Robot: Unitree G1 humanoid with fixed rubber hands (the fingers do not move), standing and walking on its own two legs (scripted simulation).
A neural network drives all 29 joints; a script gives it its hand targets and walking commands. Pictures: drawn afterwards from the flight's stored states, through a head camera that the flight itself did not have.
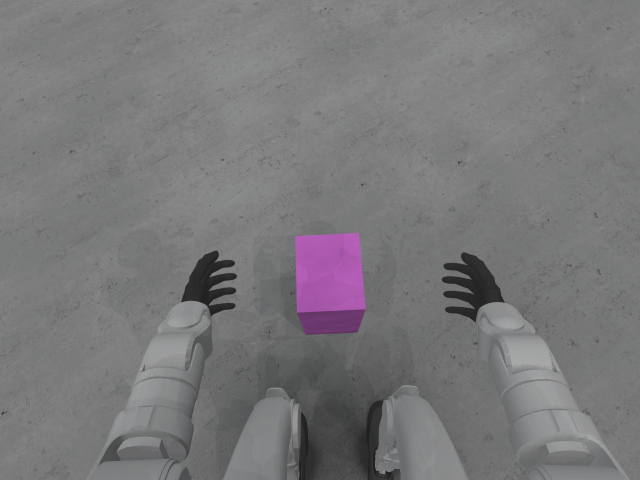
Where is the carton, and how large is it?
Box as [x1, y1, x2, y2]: [295, 233, 365, 334]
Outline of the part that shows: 358,233 295,236 297,313 306,334 357,331 365,309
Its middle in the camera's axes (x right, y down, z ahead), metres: +0.03 +0.12 +0.98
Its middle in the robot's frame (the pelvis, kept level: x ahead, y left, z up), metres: +0.49 +0.02 -0.53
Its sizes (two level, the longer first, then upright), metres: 0.177 0.146 0.289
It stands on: the floor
